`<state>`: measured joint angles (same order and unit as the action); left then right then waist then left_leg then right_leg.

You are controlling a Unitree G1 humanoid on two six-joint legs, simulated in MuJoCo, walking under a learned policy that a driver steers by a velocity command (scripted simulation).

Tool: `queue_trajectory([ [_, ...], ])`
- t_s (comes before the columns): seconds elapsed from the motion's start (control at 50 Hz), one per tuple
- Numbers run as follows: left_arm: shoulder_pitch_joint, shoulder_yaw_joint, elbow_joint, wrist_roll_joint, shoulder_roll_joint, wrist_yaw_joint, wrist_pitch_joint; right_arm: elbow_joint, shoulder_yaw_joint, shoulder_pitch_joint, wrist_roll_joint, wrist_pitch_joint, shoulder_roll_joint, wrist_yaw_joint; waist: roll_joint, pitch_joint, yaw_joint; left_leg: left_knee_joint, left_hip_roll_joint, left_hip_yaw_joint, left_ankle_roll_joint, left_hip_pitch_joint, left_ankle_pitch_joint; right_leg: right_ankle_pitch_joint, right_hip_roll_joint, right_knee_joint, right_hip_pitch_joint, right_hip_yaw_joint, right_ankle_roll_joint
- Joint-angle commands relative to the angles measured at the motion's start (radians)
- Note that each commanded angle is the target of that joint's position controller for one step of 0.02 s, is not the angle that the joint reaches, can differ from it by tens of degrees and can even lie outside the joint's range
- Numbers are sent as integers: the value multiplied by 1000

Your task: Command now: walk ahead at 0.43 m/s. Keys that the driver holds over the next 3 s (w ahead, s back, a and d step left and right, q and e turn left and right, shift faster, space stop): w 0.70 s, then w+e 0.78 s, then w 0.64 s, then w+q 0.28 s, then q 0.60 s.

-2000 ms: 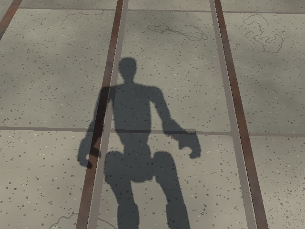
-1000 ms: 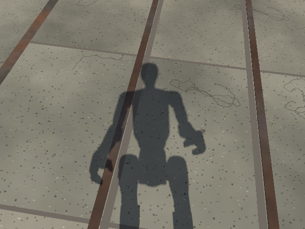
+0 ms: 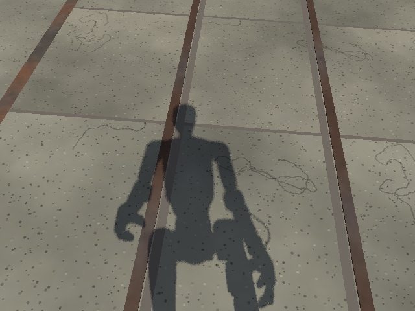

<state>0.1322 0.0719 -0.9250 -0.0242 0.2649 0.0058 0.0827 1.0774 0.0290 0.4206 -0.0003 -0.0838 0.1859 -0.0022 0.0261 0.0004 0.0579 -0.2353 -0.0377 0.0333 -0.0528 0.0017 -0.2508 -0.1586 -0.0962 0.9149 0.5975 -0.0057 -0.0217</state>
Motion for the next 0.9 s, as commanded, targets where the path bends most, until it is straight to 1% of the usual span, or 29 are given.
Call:
queue_trajectory([
  [0.02, -167, -15, 97, 1, 0, 9, 7, -43, 29, 6, 2, -4, 184, 18, -101, 113, 9, 136, 234, -147, -138, -49, 262, 125, 11, -208, 86, -19, 22],
  [0.08, -239, -20, 121, -5, 17, 20, 6, -26, 33, 48, -10, -5, 187, 20, -112, 140, 21, 153, 251, -119, -136, -56, 244, 190, 31, -307, 28, -31, 10],
  [0.14, -267, -16, 144, -7, 42, 34, 12, -16, 42, 49, -19, 1, 190, 21, -107, 145, -2, 111, 294, -105, -117, 37, 319, 166, 32, -366, 20, -11, -31],
  [0.18, -198, 1, 134, -5, 81, 38, 16, -24, 51, 22, -15, 9, 213, 20, -127, 80, -57, 4, 301, -83, -96, 78, 580, 114, 70, -376, -109, -36, -63],
  [0.2, -90, 19, 105, -4, 111, 35, 15, -30, 53, 6, -11, 17, 217, 20, -138, 7, -118, -131, 279, -57, -78, 70, 755, 90, 104, -369, -256, -61, -85],
  [0.22, 91, 44, 49, -6, 150, 28, 10, -39, 46, -4, -5, 24, 201, 20, -129, -96, -200, -344, 230, -25, -48, -16, 792, 81, 115, -365, -493, -62, -113],
  [0.24, 270, 62, 12, 5, 227, 17, 5, -63, 28, 17, 14, 25, 159, 18, 15, -239, -238, -688, 160, 10, -17, -261, 450, 3, -92, -361, -802, 195, -175],
  [0.26, 308, 60, -7, 16, 258, 29, 7, -60, -10, 143, -3, 2, 8, 6, 289, -390, -151, -1009, -31, -70, 30, -578, -287, -295, -300, -568, -1035, 720, -329],
  [0.28, 251, 33, 0, 8, 161, 33, 14, -65, 15, 45, -31, -25, 121, 1, 172, -287, -175, -1125, 18, -178, 3, -682, -301, -380, -265, -662, -947, 755, -276],
  [0.3, 151, 20, 18, 7, 124, 31, 21, -102, 31, -58, -52, -41, 176, 0, 124, -137, -150, -1134, 69, -145, -18, -740, -206, -308, -241, -674, -799, 598, -232],
  [0.32, 63, 10, 37, 14, 103, 33, 28, -110, 33, -102, -47, -45, 178, 9, 23, -77, -114, -1087, 125, -126, -22, -687, -102, -165, -209, -695, -643, 473, -214],
  [0.34, 19, 4, 40, 25, 78, 38, 34, -110, 42, -115, -30, -40, 171, 17, 4, -37, -81, -1031, 159, -118, -20, -635, -43, -55, -172, -715, -523, 372, -202],
  [0.36, 4, -3, 35, 35, 57, 40, 38, -106, 43, -86, -24, -26, 151, 18, 31, -38, -47, -994, 186, -127, -21, -569, -10, -14, -142, -739, -457, 307, -193],
  [0.38, 11, -6, 26, 34, 47, 41, 38, -103, 43, -71, -24, -14, 130, 19, 41, -34, -34, -961, 193, -123, -19, -543, -4, 1, -126, -761, -423, 271, -198],
  [0.4, 31, -7, 14, 31, 50, 38, 39, -104, 44, -72, -24, -4, 118, 20, 41, -19, -28, -929, 199, -114, -13, -544, -4, 15, -119, -781, -396, 239, -205],
  [0.44, 71, -2, -2, 30, 86, 23, 40, -132, 48, -142, -18, 8, 127, 23, 29, 24, -32, -845, 209, -104, 7, -613, 58, 33, -120, -818, -379, 205, -217],
  [0.52, 152, 0, -24, 28, 110, -3, 29, -184, 52, -294, -3, 3, 130, 16, 14, 57, -68, -606, 199, -91, 40, -719, 273, 104, -105, -832, -440, 144, -199],
  [0.6, 232, -1, -50, 16, 119, -12, 22, -222, 37, -437, -11, -6, 108, -1, 15, 77, -115, -405, 152, -43, 42, -670, 397, 125, -84, -831, -479, 78, -173],
  [0.68, 303, 5, -85, 11, 126, -14, 2, -267, 26, -539, -19, -15, 111, -25, 13, 105, -142, -307, 132, -40, 26, -709, 332, 176, -135, -772, -629, 73, -172],
  [0.72, 310, 11, -92, 8, 135, -17, -10, -286, 27, -552, -21, -22, 128, -36, 25, 101, -128, -273, 119, -42, 6, -683, 255, 254, -164, -719, -682, 92, -163],
  [0.74, 300, 14, -90, 6, 142, -18, -15, -284, 33, -523, -22, -26, 146, -38, 38, 84, -103, -256, 104, -36, -5, -625, 215, 332, -169, -681, -692, 103, -154],
  [0.76, 277, 18, -82, 6, 155, -18, -19, -271, 46, -457, -21, -30, 173, -37, 60, 42, -62, -245, 72, -15, -18, -513, 179, 489, -160, -611, -686, 104, -144],
  [0.78, 251, 13, -73, 7, 146, -17, -23, -229, 69, -309, -20, -34, 214, -31, 59, -46, 16, -226, 44, 7, -42, -306, 191, 614, -114, -455, -644, 77, -122],
  [0.8, 237, -3, -47, 19, 113, -15, -22, -180, 93, -102, -6, -36, 281, -21, 25, -199, 95, -285, 148, -94, -96, 29, 209, 484, -57, -194, -459, 44, -89],
  [0.82, 361, -39, -33, 20, -16, -5, -3, -151, 119, 30, 8, -27, 383, -14, -214, -381, 61, -239, 428, -533, -245, 457, 64, -4, 115, 213, -37, -18, -5],
  [0.84, 347, -31, -52, -2, 25, -3, 18, -150, 91, 32, 5, -23, 292, -14, -251, -443, 75, -95, 474, -750, -263, 457, -34, -413, 137, 374, 75, 135, -12],
  [0.86, 250, -2, -25, -30, 118, -5, 27, -162, 71, -60, -2, -25, 232, -10, -198, -264, 63, -71, 437, -588, -199, 314, -65, -362, 76, 430, 157, 144, -27],
  [0.88, 189, 1, -8, -32, 122, -12, 26, -182, 59, -151, -3, -27, 192, -8, -142, -159, 32, -41, 403, -446, -160, 152, -30, -264, 18, 404, 150, 112, -33],
  [0.9, 162, 7, -5, -21, 109, -20, 18, -185, 48, -217, 1, -31, 155, -12, -105, -81, 2, 6, 364, -341, -137, 7, 21, -193, -14, 345, 108, 102, -32],
])
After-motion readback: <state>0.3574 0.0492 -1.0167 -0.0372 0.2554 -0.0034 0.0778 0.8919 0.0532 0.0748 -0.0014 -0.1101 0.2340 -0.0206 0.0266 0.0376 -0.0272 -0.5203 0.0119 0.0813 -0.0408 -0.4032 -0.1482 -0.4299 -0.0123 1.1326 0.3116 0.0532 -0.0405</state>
